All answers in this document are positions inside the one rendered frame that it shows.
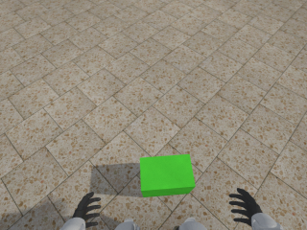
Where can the left robot shin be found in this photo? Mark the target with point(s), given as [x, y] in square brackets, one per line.
[128, 220]

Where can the carton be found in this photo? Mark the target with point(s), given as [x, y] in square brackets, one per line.
[167, 175]

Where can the left robot forearm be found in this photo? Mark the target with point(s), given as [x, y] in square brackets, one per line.
[74, 224]

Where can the left robot hand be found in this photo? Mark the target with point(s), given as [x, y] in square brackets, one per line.
[83, 208]

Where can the right robot shin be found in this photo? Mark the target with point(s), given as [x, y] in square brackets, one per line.
[189, 219]

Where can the robot shin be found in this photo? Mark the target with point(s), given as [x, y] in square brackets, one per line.
[189, 219]
[128, 220]

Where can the right robot forearm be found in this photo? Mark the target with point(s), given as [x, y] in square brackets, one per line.
[262, 221]

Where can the right robot hand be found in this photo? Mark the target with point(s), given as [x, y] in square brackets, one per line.
[249, 204]

